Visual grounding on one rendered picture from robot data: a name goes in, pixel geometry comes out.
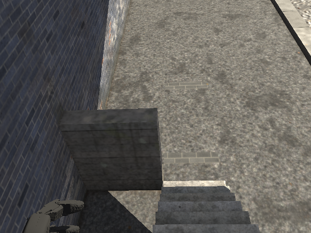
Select stairs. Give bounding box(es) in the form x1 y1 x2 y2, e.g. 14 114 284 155
153 181 260 233

